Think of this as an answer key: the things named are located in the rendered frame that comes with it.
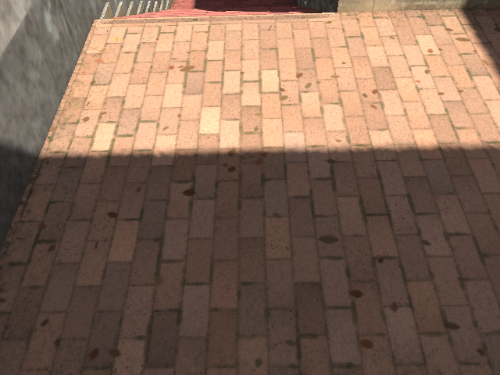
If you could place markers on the stairs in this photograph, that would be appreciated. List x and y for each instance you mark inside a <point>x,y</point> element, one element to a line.
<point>224,12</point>

